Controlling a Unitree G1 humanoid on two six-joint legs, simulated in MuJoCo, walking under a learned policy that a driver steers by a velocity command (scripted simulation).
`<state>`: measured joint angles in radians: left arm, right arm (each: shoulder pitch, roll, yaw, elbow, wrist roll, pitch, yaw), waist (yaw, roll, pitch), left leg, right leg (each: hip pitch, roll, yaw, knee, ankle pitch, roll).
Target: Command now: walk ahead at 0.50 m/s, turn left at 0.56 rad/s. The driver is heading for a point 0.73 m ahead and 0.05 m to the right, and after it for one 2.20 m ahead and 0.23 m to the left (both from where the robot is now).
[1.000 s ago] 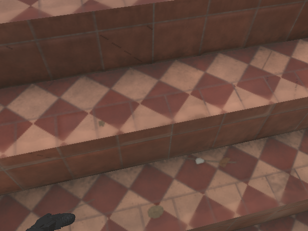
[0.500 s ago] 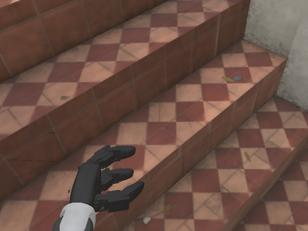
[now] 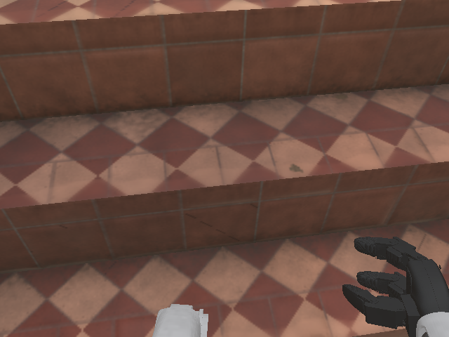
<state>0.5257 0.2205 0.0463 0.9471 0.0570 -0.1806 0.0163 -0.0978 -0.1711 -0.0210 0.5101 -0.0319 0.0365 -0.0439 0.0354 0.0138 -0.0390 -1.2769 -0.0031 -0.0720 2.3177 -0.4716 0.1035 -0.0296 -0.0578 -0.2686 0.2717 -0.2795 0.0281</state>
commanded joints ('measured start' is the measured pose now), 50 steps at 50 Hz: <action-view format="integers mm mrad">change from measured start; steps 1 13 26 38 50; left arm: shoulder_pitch -73 -281 -662 -151 33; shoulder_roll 99 -201 -178 94 7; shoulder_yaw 8 -63 -79 4 12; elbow -60 -319 -396 -251 37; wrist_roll -22 7 -46 -38 -37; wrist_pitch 5 89 151 223 61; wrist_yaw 14 -19 -4 6 46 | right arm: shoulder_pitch -196 260 615 547 114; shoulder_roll -39 -27 -29 -260 96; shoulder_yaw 26 -36 -1 -56 76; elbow -183 338 508 348 38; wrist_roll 4 21 29 88 -26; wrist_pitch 0 -101 -221 -262 -152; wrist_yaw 22 40 -4 39 61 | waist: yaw -55 50 -77 188 10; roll -67 54 -19 82 11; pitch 138 80 154 -407 -110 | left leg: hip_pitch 117 717 1044 852 22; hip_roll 66 140 224 180 -58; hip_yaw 136 -315 -41 176 25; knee -510 -1759 -2139 -1254 -195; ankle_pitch -23 -170 24 1769 187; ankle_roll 13 -17 -30 56 -32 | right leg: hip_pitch -120 -1128 -1541 -58 129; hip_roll -181 171 128 79 48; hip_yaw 61 506 295 622 661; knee -327 1896 1852 580 214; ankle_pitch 434 307 200 -528 649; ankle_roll -197 -168 -139 -374 -216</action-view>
